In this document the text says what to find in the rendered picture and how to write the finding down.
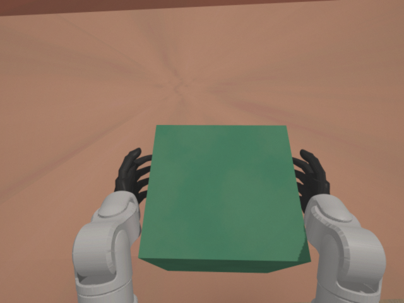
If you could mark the left robot hand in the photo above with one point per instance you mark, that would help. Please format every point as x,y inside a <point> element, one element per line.
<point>127,179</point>

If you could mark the right robot hand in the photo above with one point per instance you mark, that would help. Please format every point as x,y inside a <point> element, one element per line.
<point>313,178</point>

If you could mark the right robot forearm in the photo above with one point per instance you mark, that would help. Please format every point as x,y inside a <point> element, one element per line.
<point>352,260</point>

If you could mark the carton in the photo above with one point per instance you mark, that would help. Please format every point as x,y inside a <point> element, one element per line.
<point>223,198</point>

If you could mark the left robot forearm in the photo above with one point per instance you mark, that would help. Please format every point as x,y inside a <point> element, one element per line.
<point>101,251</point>

